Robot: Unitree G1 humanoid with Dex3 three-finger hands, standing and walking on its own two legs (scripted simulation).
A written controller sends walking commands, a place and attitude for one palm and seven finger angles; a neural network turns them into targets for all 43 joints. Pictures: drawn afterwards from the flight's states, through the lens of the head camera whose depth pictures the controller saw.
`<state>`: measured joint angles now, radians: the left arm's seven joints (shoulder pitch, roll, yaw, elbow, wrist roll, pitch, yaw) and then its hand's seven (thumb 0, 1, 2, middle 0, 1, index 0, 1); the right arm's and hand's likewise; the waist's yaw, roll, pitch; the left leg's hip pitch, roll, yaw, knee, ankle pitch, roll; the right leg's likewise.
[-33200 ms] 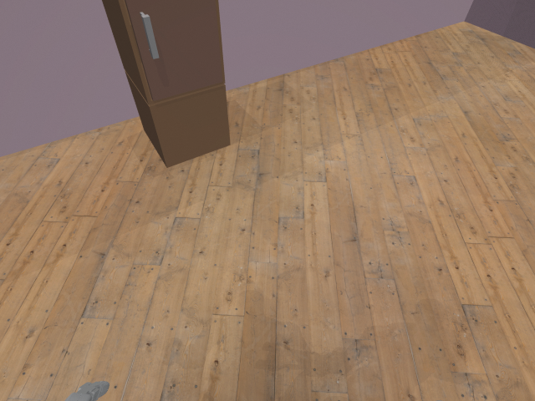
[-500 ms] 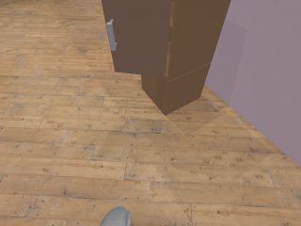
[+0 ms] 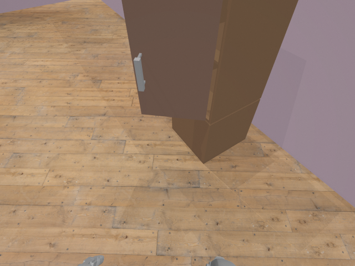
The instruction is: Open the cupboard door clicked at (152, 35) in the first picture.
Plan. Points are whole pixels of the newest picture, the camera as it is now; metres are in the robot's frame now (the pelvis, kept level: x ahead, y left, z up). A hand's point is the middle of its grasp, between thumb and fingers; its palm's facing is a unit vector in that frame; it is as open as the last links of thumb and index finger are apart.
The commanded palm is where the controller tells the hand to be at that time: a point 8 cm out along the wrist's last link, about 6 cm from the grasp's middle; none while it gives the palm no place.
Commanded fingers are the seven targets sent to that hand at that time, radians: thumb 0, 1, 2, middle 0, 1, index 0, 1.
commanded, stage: take the last steps up to it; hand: left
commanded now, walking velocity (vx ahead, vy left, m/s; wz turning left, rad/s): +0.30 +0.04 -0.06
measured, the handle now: (140, 72) +0.87 +0.20 -0.06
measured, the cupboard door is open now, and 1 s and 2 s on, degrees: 48 48 48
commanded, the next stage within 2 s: come to a stop and stand still in 0.52 s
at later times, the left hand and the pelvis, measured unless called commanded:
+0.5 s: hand out of the picture +0.15 +0.21 -0.19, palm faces +0.07 -0.98 -0.18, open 7.3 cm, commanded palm none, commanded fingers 0.00 0.90 0.90 -0.20 -0.30 -0.20 -0.30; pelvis +0.19 +0.02 -0.01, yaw -1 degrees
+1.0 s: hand (116, 190) +0.37 +0.22 -0.18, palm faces -0.05 -0.97 -0.25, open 7.3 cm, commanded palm none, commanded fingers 0.00 0.90 0.90 -0.20 -0.30 -0.20 -0.30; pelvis +0.28 +0.03 -0.01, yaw -2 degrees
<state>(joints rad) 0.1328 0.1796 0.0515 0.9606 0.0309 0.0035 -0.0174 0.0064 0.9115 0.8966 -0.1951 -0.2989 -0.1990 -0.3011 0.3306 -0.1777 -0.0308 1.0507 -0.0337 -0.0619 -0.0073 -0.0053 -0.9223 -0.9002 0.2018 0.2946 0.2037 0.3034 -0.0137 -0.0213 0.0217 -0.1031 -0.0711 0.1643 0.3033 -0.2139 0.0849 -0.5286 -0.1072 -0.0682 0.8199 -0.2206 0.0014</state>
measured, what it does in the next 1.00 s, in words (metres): walks ahead: right foot, then left foot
